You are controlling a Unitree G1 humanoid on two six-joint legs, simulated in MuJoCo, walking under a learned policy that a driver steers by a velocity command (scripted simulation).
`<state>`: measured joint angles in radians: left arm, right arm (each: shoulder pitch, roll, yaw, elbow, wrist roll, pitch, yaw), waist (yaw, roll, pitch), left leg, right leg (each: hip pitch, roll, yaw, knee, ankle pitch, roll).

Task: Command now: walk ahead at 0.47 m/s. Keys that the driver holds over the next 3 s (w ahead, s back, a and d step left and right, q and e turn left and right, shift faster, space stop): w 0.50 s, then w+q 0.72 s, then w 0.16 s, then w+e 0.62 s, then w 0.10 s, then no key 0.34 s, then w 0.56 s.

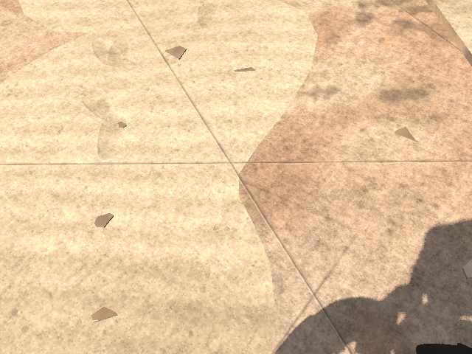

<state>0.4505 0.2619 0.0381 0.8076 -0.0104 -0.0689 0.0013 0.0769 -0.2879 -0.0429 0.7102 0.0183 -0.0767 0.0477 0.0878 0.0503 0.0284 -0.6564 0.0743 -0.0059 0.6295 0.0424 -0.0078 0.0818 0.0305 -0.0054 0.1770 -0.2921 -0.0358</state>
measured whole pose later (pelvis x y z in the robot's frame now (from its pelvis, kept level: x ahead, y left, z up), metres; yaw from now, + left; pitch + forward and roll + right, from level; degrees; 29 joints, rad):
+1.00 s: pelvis +0.56 +0.00 +0.00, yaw +13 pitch +0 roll -2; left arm 0.31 0.27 0.07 0.83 0.01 -0.10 0.00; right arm 0.17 -0.30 -0.07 0.75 0.02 -0.02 0.02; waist 0.06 0.04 0.04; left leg -0.68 0.11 -0.06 0.85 -0.03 0.00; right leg -0.01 0.02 -0.21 0.24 -0.22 -0.03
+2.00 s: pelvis +1.11 +0.19 +0.00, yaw +10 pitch +2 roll +0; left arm 0.31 0.28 0.06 0.73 -0.01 -0.06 -0.01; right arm 0.13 -0.30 -0.04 0.69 -0.02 -0.09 0.00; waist 0.04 0.03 0.04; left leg -0.65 0.09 -0.10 0.87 -0.19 -0.05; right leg -0.21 0.12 0.09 0.35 -0.17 -0.09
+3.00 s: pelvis +1.48 +0.33 -0.01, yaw +3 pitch +2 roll -1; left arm 0.42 0.30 0.06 0.81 -0.02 -0.05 0.01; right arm 0.09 -0.28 -0.04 0.78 0.01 -0.08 0.04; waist 0.05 -0.02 0.00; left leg -0.39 -0.01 0.04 0.58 -0.21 0.05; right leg -0.21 -0.04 0.06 0.82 -0.47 0.02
